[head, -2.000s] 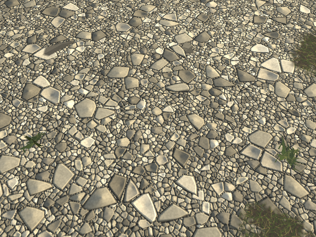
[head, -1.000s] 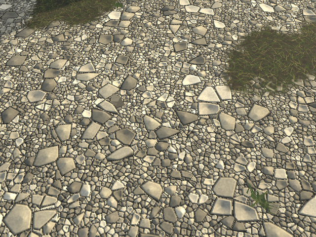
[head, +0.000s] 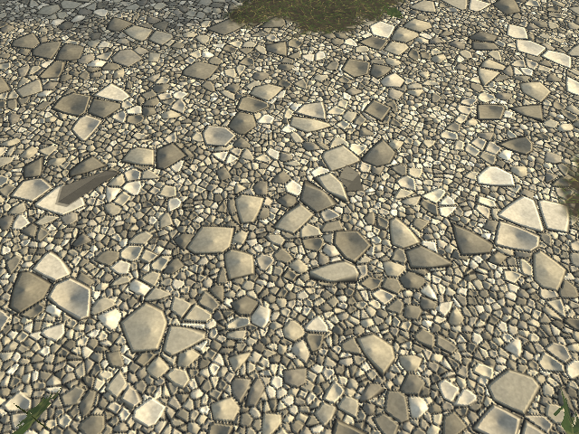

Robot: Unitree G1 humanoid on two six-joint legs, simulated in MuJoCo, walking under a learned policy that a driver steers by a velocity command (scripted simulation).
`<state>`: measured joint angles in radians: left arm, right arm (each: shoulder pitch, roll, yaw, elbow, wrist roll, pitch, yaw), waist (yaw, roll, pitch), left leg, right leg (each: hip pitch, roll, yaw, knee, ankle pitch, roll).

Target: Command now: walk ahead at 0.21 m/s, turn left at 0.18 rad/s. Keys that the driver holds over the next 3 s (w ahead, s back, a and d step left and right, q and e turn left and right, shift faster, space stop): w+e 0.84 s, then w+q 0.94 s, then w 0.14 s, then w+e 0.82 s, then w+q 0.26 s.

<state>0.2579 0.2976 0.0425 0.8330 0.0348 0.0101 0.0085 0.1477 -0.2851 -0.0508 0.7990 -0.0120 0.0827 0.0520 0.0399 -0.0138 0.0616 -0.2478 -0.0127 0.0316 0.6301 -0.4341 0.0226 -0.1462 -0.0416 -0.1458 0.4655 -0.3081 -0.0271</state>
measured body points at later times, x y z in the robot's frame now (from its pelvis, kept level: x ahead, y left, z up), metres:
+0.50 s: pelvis +0.17 +0.00 -0.02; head +0.21 +0.00 +0.43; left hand +0.38 +0.21 -0.14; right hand +0.07 -0.23 -0.16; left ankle -0.02 +0.10 -0.74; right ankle +0.29 -0.09 -0.72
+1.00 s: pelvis +0.44 -0.08 +0.00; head +0.47 -0.11 +0.45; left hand +0.53 +0.19 -0.13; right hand +0.53 -0.38 -0.11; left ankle +0.66 -0.04 -0.70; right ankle +0.29 -0.08 -0.74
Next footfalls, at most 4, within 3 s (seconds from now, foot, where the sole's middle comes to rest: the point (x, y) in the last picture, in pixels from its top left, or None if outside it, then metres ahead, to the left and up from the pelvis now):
0.02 left None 0.02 0.10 -0.78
0.54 right None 0.33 -0.09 -0.78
1.08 left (348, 345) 0.70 -0.10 -0.78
1.62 right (437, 274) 0.92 -0.34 -0.78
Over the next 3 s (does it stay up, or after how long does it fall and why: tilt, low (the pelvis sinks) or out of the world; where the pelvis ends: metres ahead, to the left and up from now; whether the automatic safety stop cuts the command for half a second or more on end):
stays up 1.44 -0.34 0.01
